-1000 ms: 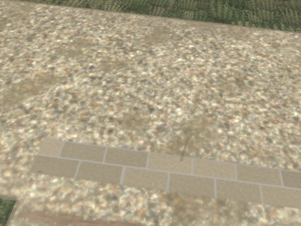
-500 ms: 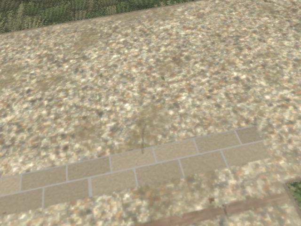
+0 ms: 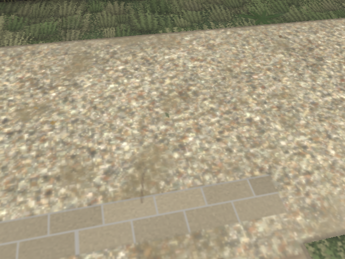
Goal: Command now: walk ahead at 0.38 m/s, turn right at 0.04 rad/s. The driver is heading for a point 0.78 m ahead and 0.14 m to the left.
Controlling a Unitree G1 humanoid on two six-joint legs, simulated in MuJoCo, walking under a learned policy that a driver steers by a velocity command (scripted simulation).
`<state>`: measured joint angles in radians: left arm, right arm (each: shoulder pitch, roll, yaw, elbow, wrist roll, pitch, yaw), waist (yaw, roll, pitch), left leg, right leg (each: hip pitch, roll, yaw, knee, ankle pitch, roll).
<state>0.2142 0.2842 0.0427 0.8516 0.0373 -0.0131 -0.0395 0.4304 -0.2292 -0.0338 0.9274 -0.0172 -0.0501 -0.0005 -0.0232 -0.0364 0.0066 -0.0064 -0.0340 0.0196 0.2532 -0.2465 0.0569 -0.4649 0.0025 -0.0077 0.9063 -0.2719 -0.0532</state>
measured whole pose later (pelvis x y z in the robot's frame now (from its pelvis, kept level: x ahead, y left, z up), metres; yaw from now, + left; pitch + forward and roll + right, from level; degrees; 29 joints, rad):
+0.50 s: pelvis +0.25 -0.07 +0.00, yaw +0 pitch -1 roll +0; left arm 0.34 0.23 0.04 0.96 0.01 -0.08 -0.01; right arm 0.23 -0.25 -0.04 0.92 -0.03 -0.04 0.03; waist 0.01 0.03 0.04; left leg -0.54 0.09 0.00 1.06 -0.22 0.06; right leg -0.12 0.08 -0.10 0.30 -0.18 -0.10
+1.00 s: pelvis +0.54 -0.03 -0.01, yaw +9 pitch +0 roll +0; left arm 0.20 0.23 0.03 0.89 0.04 -0.08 0.00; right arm 0.28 -0.25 -0.07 0.96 -0.01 -0.05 0.01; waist 0.00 -0.02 0.07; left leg -0.24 -0.14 0.02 0.41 -0.16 0.14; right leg -0.48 -0.06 0.02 1.15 -0.31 -0.02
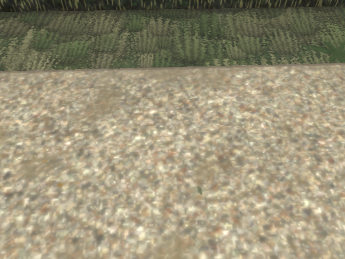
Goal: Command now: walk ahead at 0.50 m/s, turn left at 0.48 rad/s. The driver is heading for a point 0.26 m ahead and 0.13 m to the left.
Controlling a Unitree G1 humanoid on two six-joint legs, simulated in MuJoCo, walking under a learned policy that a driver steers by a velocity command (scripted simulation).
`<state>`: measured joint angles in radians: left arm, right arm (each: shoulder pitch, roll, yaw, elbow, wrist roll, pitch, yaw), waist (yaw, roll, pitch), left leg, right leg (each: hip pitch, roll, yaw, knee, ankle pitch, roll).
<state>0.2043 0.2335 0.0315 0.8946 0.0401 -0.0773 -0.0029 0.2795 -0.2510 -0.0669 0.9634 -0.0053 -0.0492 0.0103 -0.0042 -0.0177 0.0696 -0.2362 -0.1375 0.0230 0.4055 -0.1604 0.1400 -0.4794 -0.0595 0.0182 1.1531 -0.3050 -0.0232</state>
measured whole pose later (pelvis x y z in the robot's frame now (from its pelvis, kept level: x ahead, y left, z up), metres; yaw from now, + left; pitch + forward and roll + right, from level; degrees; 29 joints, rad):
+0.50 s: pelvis +0.22 -0.05 +0.00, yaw +9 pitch -1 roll +1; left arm 0.16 0.21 0.00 0.87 0.01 -0.06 0.01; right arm 0.26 -0.25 -0.05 0.94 -0.02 0.00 -0.01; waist -0.02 0.03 0.09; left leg -0.36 -0.07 -0.09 1.02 -0.46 0.01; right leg -0.33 0.04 -0.05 0.42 -0.08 -0.07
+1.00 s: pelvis +0.25 -0.02 +0.01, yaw +9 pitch -1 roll +0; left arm 0.29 0.19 0.01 1.07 0.01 0.00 0.02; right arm 0.27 -0.17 0.00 1.09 -0.01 -0.01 -0.04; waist 0.02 -0.01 0.01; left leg -0.12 -0.04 -0.03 0.40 -0.25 0.02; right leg -0.23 0.02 -0.03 0.38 -0.12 -0.03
